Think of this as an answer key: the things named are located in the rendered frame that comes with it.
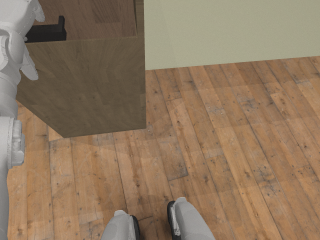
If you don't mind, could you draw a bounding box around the robot left hand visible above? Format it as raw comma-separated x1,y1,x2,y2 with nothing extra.
0,0,45,81

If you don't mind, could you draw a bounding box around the robot right foot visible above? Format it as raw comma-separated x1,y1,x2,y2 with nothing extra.
167,201,182,240

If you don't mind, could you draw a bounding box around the handle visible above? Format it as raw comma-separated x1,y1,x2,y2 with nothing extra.
24,15,67,43

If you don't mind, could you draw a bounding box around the left robot forearm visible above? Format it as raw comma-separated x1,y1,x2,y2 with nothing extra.
0,25,25,120

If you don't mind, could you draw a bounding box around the drawer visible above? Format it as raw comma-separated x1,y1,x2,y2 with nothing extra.
33,0,136,41

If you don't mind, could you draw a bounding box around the cabinet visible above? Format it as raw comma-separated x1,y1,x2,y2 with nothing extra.
15,0,147,138

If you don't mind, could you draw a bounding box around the robot left shin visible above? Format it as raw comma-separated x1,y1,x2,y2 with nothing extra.
114,210,136,240

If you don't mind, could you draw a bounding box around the robot left upper arm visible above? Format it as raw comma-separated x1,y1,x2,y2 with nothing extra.
0,116,25,240

